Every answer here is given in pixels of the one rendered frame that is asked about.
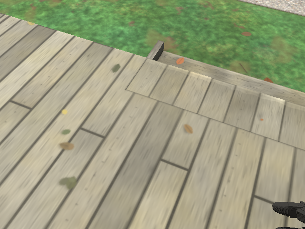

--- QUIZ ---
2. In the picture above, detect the robot right hand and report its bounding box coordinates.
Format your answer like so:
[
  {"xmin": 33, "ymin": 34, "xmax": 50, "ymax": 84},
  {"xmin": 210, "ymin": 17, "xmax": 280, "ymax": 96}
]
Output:
[{"xmin": 272, "ymin": 201, "xmax": 305, "ymax": 229}]

